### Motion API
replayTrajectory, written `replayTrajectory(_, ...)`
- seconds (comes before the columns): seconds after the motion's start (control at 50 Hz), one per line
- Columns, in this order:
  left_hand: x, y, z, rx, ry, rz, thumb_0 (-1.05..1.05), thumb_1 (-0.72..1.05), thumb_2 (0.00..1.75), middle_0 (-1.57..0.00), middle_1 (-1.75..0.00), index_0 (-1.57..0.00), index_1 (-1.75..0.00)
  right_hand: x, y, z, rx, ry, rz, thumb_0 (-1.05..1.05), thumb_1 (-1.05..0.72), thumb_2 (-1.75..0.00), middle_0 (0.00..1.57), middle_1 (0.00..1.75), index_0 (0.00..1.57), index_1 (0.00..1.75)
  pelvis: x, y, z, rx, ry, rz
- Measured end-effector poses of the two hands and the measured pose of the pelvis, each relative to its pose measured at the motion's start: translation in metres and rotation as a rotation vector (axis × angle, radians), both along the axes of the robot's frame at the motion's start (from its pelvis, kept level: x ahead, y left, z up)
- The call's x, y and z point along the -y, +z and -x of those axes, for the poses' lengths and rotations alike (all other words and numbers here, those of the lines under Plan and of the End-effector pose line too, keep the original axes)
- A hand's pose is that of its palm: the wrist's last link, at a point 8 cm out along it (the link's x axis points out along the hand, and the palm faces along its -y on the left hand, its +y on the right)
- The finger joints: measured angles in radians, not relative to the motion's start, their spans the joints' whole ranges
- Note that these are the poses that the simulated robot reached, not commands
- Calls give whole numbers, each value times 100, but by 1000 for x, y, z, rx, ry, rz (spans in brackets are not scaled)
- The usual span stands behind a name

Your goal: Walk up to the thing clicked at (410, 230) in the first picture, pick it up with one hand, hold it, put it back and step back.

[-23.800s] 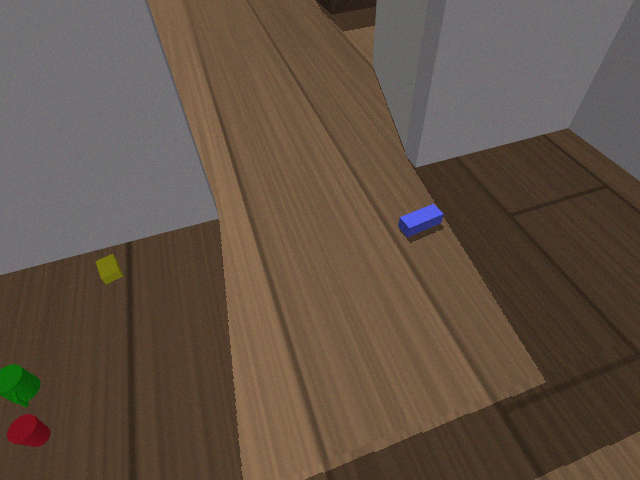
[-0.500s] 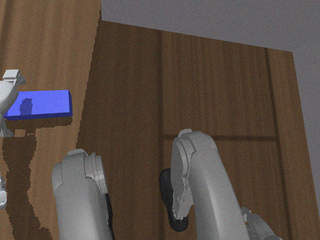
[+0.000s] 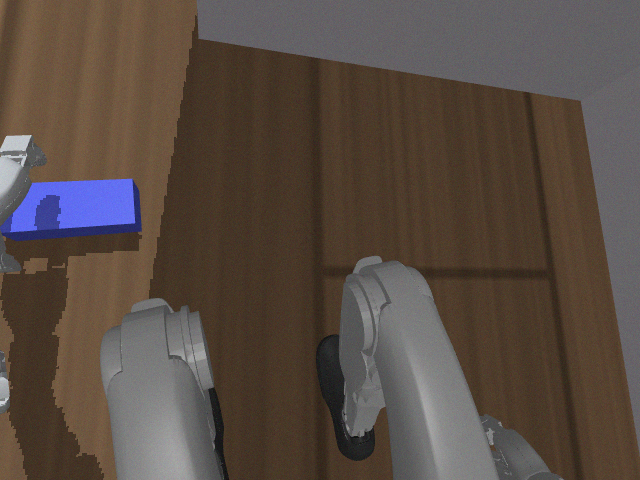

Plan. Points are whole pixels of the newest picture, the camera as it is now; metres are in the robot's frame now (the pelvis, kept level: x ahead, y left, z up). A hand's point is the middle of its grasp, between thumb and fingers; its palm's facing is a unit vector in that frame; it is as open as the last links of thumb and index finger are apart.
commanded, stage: rise first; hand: left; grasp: from above
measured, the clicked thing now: (74, 209) +0.48 +0.29 -0.29
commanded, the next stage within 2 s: approach in 0.02 s
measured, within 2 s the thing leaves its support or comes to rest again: neither
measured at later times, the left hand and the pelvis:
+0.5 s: hand (70, 183) +0.48 +0.26 -0.17, palm faces -0.43 -0.02 -0.91, open 14.0 cm; pelvis +0.00 +0.00 +0.00, yaw +0 degrees
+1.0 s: hand (27, 212) +0.45 +0.31 -0.19, palm faces -0.52 -0.06 -0.85, open 14.0 cm; pelvis +0.00 +0.00 +0.00, yaw +0 degrees
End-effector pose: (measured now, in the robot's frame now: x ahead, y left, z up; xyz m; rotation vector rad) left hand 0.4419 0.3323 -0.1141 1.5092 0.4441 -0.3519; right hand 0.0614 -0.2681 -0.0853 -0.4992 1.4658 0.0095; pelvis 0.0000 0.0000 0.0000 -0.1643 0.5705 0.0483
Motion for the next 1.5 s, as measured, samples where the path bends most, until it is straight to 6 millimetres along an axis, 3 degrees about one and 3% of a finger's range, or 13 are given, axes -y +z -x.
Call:
replayTrajectory(0.26,4,6,-1,0,-19,-15,0,-55,103,-9,-103,-8,-103,-2,1,-3,12,-2,-7,0,-91,-90,21,30,20,30,-1,2,0,-6,2,-3)
replayTrajectory(0.42,45,2,-25,34,-92,26,-1,-53,100,-9,-106,-9,-106,-1,8,2,23,3,11,0,-91,-90,21,30,20,30,1,3,1,-12,0,-5)
replayTrajectory(0.5,68,0,-41,73,-111,32,-1,-52,100,-9,-107,-9,-106,1,13,12,30,-20,24,0,-91,-90,21,30,20,30,1,3,1,-20,-5,-2)
replayTrajectory(0.58,78,0,-50,94,-89,5,0,-52,100,-9,-106,-9,-106,2,14,26,22,-53,17,0,-91,-90,20,30,20,30,2,2,0,-26,-9,-5)
replayTrajectory(0.66,73,3,-48,83,-32,-35,0,-52,101,-9,-105,-9,-105,0,9,38,1,-78,-14,0,-91,-90,20,30,20,30,3,3,1,-25,-15,-14)
replayTrajectory(0.74,56,1,-35,12,35,-63,0,-53,102,-9,-104,-9,-104,-2,3,42,-10,-88,-43,0,-91,-90,21,30,20,30,4,4,3,-17,-16,-21)
replayTrajectory(0.84,26,-6,-13,-90,90,-52,0,-53,101,-9,-104,-9,-104,-1,-3,34,-13,-50,-46,0,-91,-90,21,30,21,30,4,2,6,4,-9,-24)
replayTrajectory(0.92,13,-12,-8,-95,58,2,0,-53,100,-9,-105,-10,-105,3,-1,23,-22,9,-13,0,-91,-90,21,30,21,30,4,-2,6,17,-5,-12)
replayTrajectory(1.04,21,-18,-17,-10,-67,64,-1,-52,98,-9,-106,-9,-105,7,10,6,-33,59,50,0,-91,-90,21,30,20,30,0,-6,1,20,-5,15)
replayTrajectory(1.18,39,-40,-20,4,-101,72,-1,-52,101,-9,-102,-8,-102,1,20,-7,18,74,67,0,-91,-90,20,30,20,30,-4,-7,-3,17,-13,34)
replayTrajectory(1.38,55,-65,-26,43,-59,13,0,-49,99,-9,-100,-9,-100,-11,9,21,-8,79,-11,-1,-90,-90,20,30,20,30,-2,-18,-1,31,-27,27)
replayTrajectory(1.5,51,-71,-35,33,30,-3,0,-50,98,-9,-100,-8,-99,-14,4,38,-32,61,-47,0,-90,-90,21,30,20,30,-1,-22,-1,35,-39,25)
